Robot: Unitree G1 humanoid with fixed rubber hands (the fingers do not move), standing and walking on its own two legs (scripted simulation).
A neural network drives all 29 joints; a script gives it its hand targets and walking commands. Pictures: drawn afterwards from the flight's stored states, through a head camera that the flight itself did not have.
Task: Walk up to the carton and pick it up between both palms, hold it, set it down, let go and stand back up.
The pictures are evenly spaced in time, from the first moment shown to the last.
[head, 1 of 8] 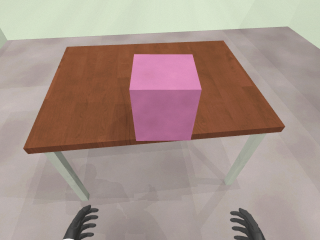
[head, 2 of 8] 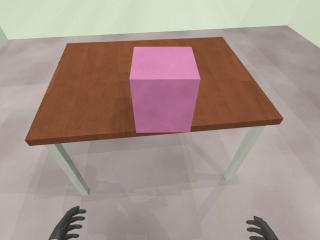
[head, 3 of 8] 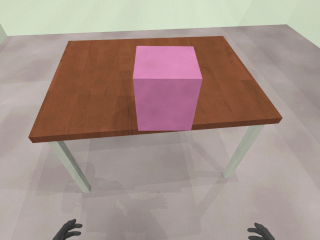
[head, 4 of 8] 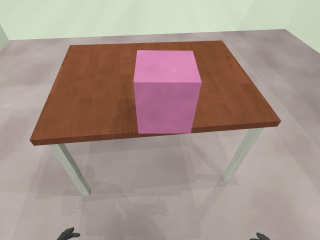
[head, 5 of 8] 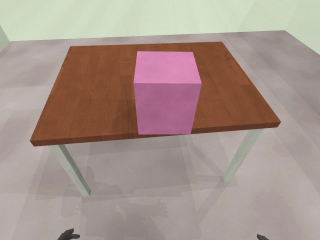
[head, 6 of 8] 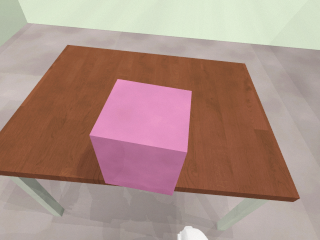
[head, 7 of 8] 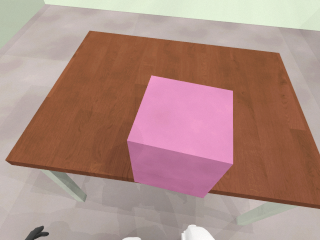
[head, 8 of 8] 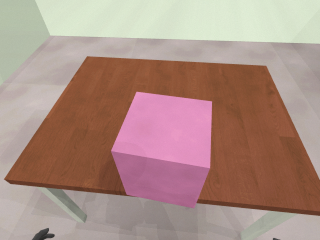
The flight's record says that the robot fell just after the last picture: no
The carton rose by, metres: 0.00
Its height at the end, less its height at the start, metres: +0.00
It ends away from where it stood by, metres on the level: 0.00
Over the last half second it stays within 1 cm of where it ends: yes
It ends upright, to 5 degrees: yes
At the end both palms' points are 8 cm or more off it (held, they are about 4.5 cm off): yes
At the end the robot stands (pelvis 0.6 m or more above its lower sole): yes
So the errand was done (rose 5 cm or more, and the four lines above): no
